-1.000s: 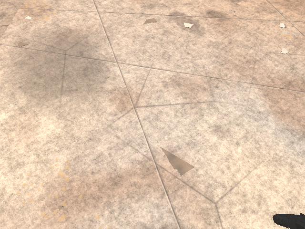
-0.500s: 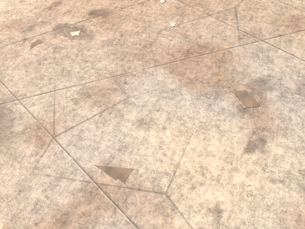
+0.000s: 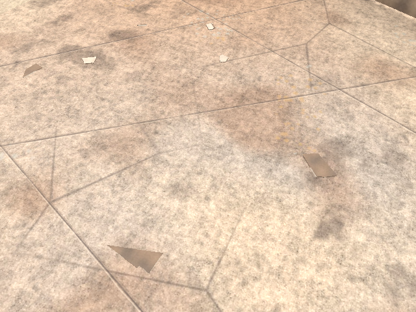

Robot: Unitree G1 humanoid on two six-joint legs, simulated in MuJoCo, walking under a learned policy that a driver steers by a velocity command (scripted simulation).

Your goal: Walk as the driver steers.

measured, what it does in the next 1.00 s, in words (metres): steps on the spot, turning left: left foot, then right foot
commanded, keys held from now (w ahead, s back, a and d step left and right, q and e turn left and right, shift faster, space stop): q+shift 0.82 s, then shift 0.06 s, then e+shift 0.12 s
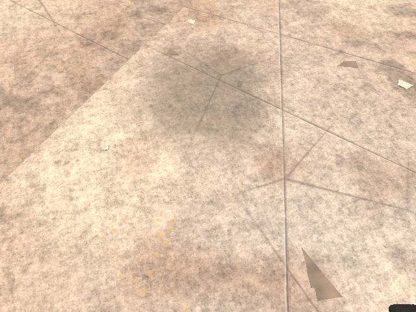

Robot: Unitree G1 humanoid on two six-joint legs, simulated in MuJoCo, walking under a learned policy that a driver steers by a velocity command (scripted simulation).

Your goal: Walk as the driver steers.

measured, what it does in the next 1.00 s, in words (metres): walks ahead, turning right: right foot, then left foot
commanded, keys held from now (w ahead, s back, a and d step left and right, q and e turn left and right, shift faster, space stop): e+shift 0.08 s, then w+e+shift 0.18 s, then e+shift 0.68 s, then shift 0.06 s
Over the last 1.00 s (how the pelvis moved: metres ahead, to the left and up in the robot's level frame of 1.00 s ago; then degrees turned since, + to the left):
0.03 0.03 0.00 49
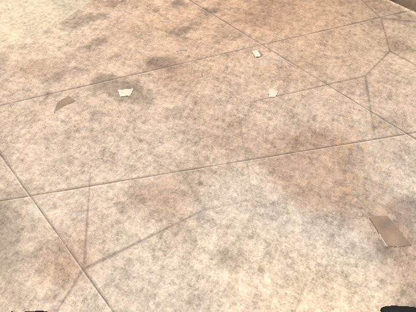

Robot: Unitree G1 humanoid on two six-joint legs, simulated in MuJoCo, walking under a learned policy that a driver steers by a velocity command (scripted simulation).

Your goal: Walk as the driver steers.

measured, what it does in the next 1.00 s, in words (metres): walks ahead, turning left: right foot, then left foot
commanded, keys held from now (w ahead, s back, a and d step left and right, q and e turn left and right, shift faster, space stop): shift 0.06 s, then q+shift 0.18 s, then w+q+shift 0.76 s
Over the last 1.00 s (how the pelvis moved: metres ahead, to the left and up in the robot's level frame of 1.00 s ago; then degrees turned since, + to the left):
0.24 -0.13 0.00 -48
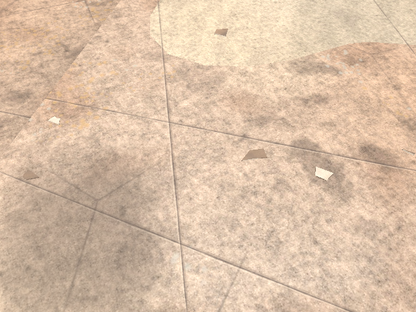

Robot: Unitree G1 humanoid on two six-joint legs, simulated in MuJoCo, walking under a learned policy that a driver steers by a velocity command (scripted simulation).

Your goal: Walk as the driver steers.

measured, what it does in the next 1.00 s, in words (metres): walks ahead, turning right: right foot, then left foot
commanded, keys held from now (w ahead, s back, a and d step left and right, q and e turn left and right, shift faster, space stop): w+q+shift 0.06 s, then w+e+shift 0.48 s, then e+shift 0.46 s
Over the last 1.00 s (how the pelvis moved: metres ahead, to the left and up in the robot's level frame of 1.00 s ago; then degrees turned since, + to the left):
0.36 0.22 0.01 36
